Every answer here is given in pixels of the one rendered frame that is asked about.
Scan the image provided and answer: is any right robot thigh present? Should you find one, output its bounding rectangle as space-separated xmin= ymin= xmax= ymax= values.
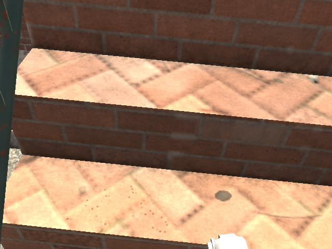
xmin=207 ymin=233 xmax=248 ymax=249

